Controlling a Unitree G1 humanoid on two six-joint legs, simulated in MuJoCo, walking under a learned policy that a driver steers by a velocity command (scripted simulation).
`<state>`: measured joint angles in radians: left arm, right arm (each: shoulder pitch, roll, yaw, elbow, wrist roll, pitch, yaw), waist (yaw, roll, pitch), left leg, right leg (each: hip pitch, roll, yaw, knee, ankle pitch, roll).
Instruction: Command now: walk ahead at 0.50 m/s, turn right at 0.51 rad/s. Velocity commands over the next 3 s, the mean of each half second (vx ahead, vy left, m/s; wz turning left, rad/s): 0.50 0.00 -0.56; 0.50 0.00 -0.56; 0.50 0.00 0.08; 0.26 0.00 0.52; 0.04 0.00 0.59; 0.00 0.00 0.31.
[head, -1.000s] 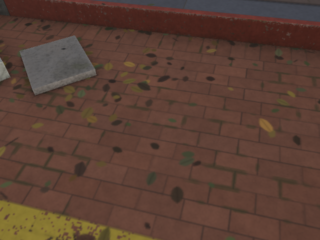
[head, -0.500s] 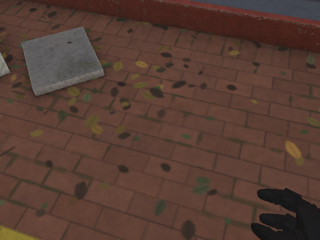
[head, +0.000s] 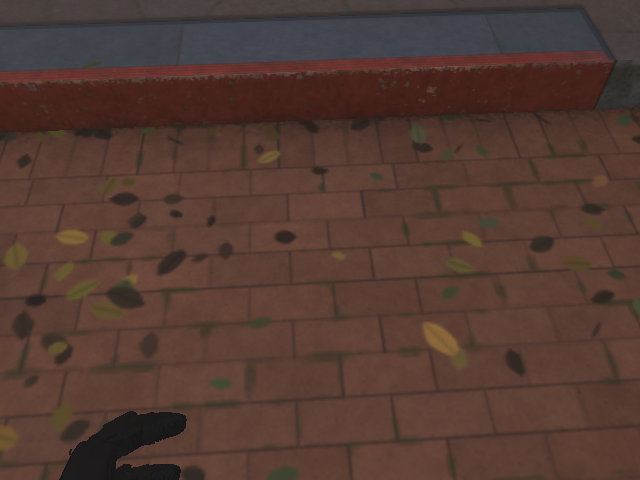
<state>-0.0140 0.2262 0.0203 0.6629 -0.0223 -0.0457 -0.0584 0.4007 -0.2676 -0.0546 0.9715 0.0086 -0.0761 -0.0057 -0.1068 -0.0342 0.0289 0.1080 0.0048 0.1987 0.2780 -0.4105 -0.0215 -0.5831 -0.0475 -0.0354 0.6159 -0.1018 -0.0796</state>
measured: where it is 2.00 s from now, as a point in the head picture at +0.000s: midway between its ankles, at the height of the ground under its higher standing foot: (447, 263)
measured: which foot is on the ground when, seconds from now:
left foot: down 0.00-0.02, up 0.04-0.50, down 0.52-1.00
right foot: up 0.00-0.02, down 0.04-0.54, up 0.56-1.00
